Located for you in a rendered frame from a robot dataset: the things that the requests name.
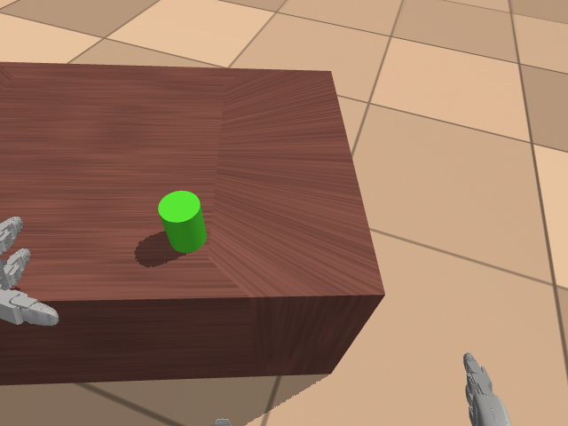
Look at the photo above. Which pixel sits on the can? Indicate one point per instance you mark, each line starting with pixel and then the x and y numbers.
pixel 182 218

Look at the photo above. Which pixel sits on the right robot hand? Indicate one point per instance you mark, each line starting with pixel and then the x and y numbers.
pixel 485 409

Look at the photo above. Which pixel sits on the left robot hand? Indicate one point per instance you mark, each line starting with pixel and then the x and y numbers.
pixel 15 306

